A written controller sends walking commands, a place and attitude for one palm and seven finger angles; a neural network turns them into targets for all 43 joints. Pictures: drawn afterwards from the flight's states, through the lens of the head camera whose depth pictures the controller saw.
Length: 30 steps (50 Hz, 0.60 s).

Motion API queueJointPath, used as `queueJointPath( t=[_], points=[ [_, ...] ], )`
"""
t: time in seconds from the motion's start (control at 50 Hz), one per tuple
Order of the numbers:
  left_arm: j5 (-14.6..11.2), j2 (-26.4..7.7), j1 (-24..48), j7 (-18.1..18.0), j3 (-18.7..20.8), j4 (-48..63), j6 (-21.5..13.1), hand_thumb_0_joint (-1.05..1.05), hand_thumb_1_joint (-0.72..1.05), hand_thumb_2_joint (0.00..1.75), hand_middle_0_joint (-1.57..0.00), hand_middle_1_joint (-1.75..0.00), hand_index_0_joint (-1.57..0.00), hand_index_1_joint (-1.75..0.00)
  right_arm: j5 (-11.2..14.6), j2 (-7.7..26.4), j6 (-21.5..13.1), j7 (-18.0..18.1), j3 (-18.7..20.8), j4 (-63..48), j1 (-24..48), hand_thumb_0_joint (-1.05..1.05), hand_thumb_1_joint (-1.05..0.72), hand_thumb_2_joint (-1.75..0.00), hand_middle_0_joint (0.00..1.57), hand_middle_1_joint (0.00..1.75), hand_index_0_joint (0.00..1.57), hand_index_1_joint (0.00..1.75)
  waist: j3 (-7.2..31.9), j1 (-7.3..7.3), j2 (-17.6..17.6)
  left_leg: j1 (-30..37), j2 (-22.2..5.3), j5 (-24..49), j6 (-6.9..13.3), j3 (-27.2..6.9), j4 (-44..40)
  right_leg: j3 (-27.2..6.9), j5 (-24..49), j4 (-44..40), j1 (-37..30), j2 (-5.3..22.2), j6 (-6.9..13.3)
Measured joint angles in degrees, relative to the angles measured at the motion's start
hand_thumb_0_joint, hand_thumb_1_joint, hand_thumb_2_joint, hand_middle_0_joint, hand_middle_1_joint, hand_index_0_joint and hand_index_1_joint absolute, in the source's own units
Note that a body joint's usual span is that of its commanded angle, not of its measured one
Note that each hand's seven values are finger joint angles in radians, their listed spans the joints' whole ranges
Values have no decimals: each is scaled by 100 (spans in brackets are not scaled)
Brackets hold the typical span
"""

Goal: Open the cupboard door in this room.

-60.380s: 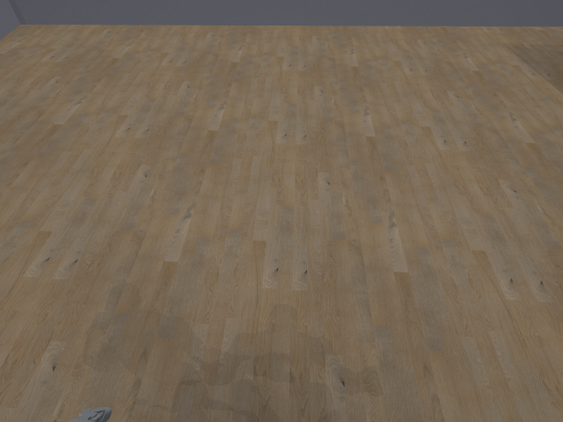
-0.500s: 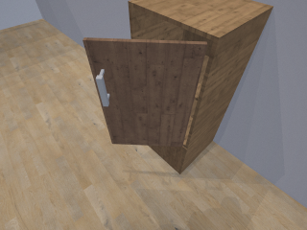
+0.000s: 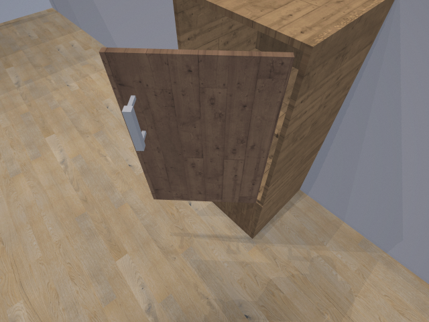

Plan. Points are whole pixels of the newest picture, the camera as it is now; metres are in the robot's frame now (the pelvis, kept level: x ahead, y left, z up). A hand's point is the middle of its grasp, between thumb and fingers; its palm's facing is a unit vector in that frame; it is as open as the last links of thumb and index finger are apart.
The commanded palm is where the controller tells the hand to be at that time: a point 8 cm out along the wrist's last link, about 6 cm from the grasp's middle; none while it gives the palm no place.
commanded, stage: come to a stop and stand still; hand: left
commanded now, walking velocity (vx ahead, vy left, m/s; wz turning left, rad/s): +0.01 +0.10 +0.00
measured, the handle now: (136, 124) +0.53 +0.22 +0.03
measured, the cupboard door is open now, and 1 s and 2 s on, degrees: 43 43 43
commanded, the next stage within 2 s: look again from close up in 0.70 s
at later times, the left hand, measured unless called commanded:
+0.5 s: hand out of the picture -0.01 +0.19 -0.16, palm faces -0.01 -0.98 -0.22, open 7.4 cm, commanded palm none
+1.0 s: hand out of the picture +0.02 +0.18 -0.16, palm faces +0.00 -0.97 -0.23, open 7.3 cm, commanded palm none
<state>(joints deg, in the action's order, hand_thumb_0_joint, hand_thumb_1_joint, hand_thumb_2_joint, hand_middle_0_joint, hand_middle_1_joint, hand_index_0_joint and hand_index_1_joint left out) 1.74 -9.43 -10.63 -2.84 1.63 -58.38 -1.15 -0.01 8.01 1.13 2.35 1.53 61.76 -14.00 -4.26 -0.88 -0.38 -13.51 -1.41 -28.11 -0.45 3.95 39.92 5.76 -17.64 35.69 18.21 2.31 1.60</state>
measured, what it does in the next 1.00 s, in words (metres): stands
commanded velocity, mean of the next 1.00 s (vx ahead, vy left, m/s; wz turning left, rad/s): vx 0.02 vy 0.00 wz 0.00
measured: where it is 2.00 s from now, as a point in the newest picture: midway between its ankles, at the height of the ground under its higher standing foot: outside the picture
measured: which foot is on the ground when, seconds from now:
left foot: down 0.00-1.00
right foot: down 0.00-1.00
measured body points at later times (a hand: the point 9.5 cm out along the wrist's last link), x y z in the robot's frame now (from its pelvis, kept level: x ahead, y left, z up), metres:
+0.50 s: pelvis +0.00 +0.02 +0.01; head +0.01 +0.00 +0.46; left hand -0.01 +0.24 -0.15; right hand +0.00 -0.20 -0.16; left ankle -0.04 +0.11 -0.73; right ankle +0.01 -0.11 -0.73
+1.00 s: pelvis +0.01 +0.00 +0.01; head +0.02 -0.02 +0.46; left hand +0.02 +0.23 -0.14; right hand -0.01 -0.21 -0.16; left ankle -0.04 +0.11 -0.73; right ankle +0.01 -0.11 -0.73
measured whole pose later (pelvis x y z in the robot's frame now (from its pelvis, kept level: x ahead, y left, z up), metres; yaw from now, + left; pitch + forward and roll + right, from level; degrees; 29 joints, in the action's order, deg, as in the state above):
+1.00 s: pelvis +0.01 +0.00 +0.01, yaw -1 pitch -1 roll +1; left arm 0.8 -8.3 -14.6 -2.4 -0.3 -64.9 -1.4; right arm -0.6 8.3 -1.1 1.7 -1.3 64.7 -17.3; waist -2.7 -0.3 -1.6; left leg -5.1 -0.7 -17.6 0.1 5.2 24.1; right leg 4.6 -14.8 28.5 12.3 2.1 0.8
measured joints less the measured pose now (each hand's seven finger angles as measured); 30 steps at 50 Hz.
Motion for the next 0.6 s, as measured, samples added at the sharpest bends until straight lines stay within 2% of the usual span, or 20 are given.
queueJointPath(
  t=[0.04,0.08,0.14,0.2,0.34,0.4,0.48,0.6],
  points=[
    [5,5,66,-2,0,52,46,0,91,90,-20,-30,-20,-30,1,35,11,-16,17,-47,72,1,-92,-90,20,30,20,30,1,24,63,-37,4,156,-26,-11,-167,-4,48,-9,20,4,-14],
    [-20,-7,90,8,14,77,114,0,91,90,-20,-30,-20,-30,-19,42,-24,-35,16,-90,107,1,-92,-90,20,30,19,30,16,42,175,71,22,797,11,61,-582,-57,55,54,53,27,-64],
    [-39,-56,87,25,62,63,260,0,92,90,-20,-30,-20,-30,-78,5,-78,-64,-29,-145,27,1,-92,-90,20,30,19,30,121,96,317,188,79,851,137,160,-772,-155,119,-103,-18,54,-134],
    [-24,-71,33,70,33,35,248,0,92,90,-20,-30,-20,-30,-104,3,-113,-51,-85,-132,-80,1,-92,-90,20,30,19,30,206,134,318,292,112,920,175,159,-1004,-166,351,-394,-146,55,-148],
    [-30,-71,-358,115,-48,-247,129,0,92,90,-20,-30,-20,-30,-91,11,-162,-73,-181,38,-267,1,-93,-90,20,30,19,30,324,156,187,568,82,1044,144,143,-1361,-137,436,-768,-438,-2,-153],
    [-56,7,-554,29,-169,-378,14,0,92,90,-20,-30,-20,-30,-60,92,-117,-113,-193,-75,-274,1,-92,-90,20,30,20,30,301,103,22,381,8,908,128,126,-1075,-115,420,-705,-353,-57,-149],
    [-68,85,-750,73,-253,-558,20,0,91,90,-20,-30,-20,-30,-73,148,-201,-128,-221,-212,-391,1,-92,-90,20,30,19,30,317,35,-134,360,53,810,169,118,-973,-117,286,-535,-307,-3,-169],
    [-98,161,-782,73,-272,-686,9,0,91,90,-20,-30,-20,-30,-59,122,-225,-88,-303,-87,-455,1,-92,-90,20,30,19,30,289,69,-248,609,131,863,179,137,-1180,-143,229,-537,-462,63,-193]
  ],
)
